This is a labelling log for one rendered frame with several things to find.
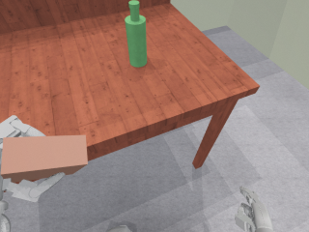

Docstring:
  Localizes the sponge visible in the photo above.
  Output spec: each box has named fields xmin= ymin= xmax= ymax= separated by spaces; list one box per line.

xmin=0 ymin=134 xmax=88 ymax=183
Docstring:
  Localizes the table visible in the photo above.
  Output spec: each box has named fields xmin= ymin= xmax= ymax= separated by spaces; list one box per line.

xmin=0 ymin=0 xmax=260 ymax=192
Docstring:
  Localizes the right robot hand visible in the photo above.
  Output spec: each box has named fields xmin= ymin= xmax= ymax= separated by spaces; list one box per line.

xmin=235 ymin=186 xmax=274 ymax=232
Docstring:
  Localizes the left robot hand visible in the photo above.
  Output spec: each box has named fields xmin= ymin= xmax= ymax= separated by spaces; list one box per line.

xmin=0 ymin=115 xmax=66 ymax=203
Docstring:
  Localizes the left robot forearm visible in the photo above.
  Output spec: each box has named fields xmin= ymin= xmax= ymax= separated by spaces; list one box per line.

xmin=0 ymin=200 xmax=12 ymax=232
